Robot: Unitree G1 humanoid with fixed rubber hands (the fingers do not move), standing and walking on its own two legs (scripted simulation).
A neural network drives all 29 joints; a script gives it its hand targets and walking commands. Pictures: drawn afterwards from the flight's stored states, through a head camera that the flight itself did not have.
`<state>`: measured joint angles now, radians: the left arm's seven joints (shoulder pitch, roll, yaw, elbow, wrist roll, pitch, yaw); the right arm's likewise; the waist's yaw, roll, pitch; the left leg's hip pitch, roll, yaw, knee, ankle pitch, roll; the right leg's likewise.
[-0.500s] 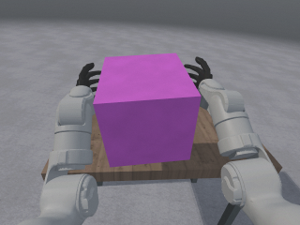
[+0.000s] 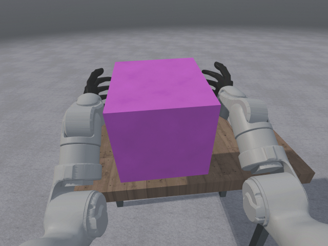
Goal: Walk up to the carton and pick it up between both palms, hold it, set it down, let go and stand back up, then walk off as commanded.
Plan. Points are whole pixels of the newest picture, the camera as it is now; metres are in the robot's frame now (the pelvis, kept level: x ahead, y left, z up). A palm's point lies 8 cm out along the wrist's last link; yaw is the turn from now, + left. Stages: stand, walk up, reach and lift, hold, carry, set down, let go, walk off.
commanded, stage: hold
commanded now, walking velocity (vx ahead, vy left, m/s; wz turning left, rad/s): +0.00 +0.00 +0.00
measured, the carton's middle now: (159, 115) +0.37 +0.00 +0.23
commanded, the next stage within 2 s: none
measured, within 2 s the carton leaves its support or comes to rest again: neither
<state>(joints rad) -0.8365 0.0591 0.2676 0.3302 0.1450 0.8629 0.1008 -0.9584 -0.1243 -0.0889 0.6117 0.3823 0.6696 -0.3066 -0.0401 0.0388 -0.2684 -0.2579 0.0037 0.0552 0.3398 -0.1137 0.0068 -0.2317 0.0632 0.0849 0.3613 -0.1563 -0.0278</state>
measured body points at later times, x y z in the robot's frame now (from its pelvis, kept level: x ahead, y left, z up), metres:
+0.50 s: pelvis +0.01 +0.00 +0.00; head -0.08 +0.03 +0.44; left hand +0.38 +0.18 +0.27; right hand +0.39 -0.12 +0.29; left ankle +0.04 +0.11 -0.75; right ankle +0.02 -0.10 -0.75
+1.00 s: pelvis +0.00 +0.00 +0.00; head -0.09 +0.01 +0.44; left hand +0.38 +0.16 +0.27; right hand +0.38 -0.14 +0.29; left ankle +0.04 +0.11 -0.75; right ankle +0.02 -0.10 -0.75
